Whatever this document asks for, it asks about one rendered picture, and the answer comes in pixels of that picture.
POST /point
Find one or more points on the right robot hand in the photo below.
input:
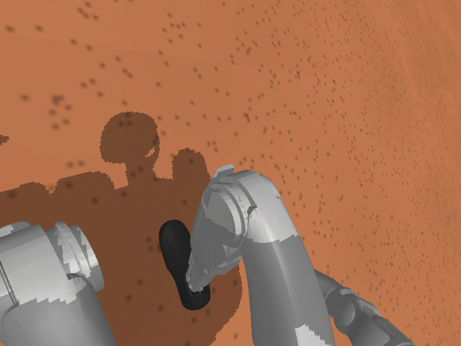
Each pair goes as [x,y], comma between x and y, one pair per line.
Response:
[326,283]

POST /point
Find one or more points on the right robot arm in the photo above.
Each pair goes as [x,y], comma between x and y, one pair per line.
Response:
[361,321]

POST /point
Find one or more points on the right robot foot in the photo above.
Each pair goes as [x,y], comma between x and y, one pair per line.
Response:
[174,240]

